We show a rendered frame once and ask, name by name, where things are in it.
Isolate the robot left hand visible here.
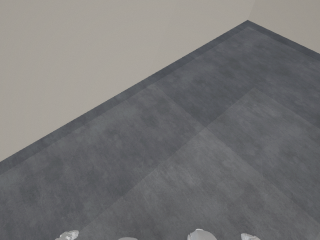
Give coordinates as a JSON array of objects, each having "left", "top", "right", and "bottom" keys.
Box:
[{"left": 55, "top": 230, "right": 79, "bottom": 240}]

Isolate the right robot thigh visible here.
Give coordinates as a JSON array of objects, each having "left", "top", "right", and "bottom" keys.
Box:
[{"left": 187, "top": 230, "right": 217, "bottom": 240}]

